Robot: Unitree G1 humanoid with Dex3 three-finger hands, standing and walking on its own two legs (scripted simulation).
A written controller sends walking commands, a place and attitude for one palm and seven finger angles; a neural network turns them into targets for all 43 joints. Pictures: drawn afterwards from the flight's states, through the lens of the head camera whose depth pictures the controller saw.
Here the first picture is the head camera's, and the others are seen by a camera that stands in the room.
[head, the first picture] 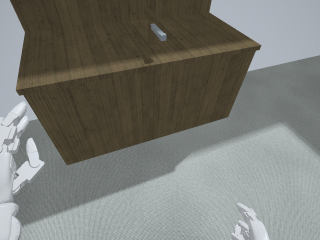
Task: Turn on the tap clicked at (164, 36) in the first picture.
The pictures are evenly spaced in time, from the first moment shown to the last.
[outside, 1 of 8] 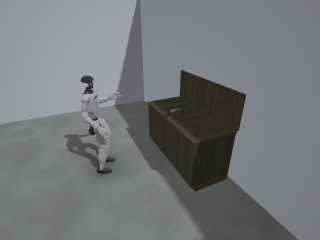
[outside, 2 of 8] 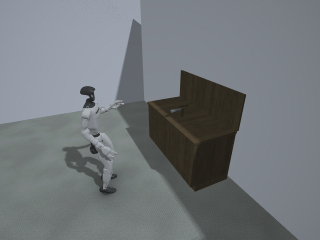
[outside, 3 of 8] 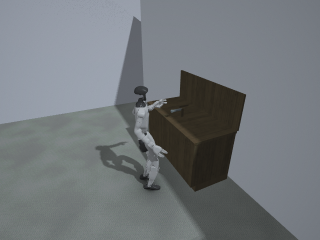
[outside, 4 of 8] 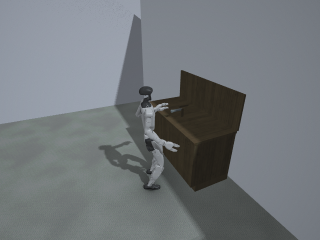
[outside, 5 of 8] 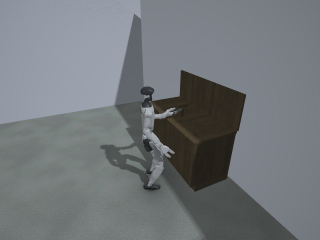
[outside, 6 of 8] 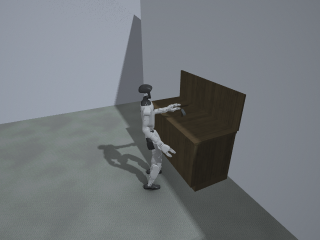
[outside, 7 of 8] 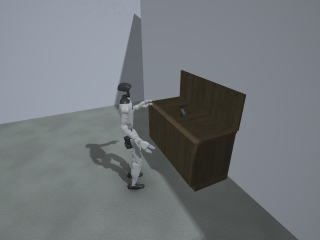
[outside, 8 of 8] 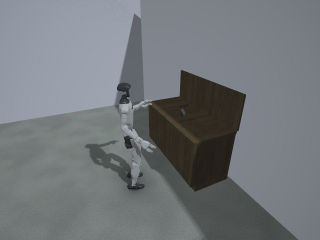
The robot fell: no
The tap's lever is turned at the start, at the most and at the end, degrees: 0 71 71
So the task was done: yes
